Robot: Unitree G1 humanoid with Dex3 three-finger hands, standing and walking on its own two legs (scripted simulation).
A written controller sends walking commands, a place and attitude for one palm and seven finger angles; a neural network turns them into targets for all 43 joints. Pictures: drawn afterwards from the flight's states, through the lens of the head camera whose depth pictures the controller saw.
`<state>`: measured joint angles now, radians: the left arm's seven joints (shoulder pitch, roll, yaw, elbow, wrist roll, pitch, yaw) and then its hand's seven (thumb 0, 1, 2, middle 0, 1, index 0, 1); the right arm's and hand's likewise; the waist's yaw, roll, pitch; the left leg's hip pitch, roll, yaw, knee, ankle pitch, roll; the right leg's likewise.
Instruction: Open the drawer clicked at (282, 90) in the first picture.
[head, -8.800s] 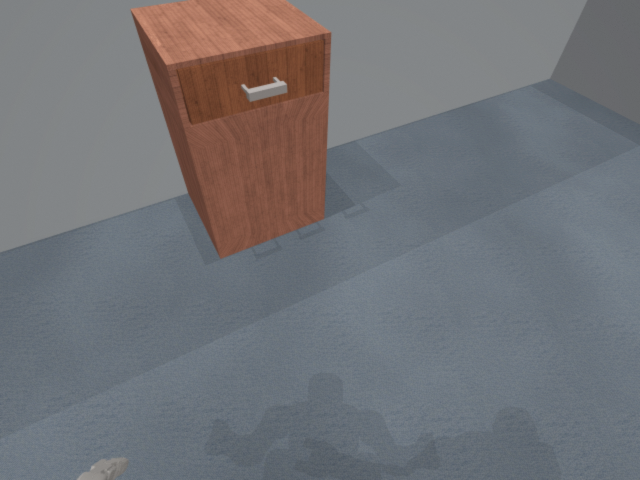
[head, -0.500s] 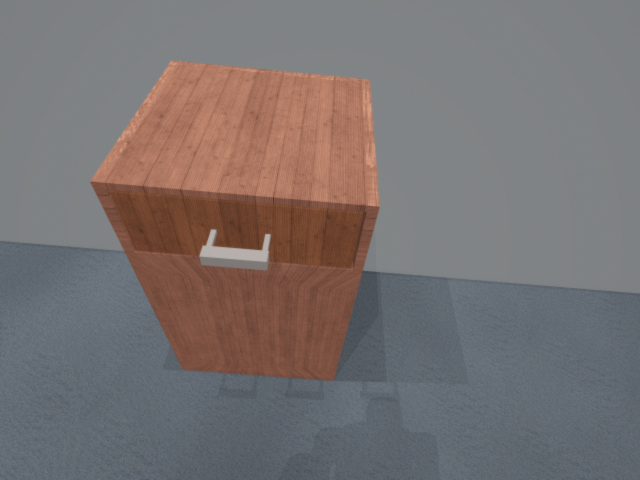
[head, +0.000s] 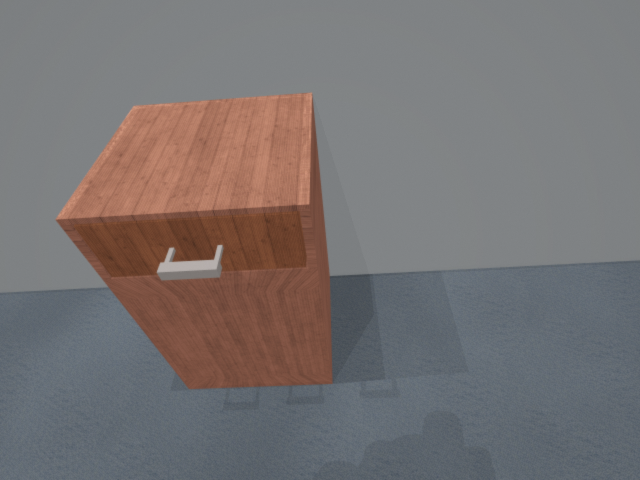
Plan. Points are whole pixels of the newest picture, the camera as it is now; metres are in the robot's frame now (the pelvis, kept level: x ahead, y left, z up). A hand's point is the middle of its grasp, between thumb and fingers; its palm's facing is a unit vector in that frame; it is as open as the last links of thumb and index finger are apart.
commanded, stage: come to a stop and stand still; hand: left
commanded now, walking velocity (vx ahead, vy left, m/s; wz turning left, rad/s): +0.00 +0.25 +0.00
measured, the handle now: (192, 260) +0.53 +0.30 -0.09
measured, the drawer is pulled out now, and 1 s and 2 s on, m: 0.00 0.00 0.00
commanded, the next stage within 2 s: look again from close up in 0.94 s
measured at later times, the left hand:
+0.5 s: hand out of the picture -0.06 +0.24 -0.19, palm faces +0.17 -0.96 -0.22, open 7.4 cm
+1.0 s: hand out of the picture +0.02 +0.26 -0.18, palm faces +0.07 -0.98 -0.20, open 7.3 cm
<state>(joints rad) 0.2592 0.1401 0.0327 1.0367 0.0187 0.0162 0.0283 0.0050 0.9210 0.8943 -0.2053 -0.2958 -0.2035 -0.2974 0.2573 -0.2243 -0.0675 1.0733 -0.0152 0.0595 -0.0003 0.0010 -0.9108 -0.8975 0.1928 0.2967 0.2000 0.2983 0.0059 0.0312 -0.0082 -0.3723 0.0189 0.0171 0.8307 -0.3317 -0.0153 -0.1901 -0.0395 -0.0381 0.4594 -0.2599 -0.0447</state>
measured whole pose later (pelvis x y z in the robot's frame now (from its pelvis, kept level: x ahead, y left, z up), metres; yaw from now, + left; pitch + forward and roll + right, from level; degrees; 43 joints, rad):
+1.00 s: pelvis +0.01 +0.08 +0.00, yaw +2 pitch -1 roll +0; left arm 0.23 0.16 0.01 1.14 0.00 0.01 0.04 0.00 0.91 0.89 -0.20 -0.30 -0.20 -0.30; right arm 0.31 -0.14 0.00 1.15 -0.01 -0.01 -0.04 0.00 -0.92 -0.90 0.19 0.30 0.20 0.30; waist 0.00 -0.01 0.03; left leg -0.10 0.00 0.06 0.39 -0.28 0.01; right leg -0.14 -0.05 -0.04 0.41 -0.26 0.03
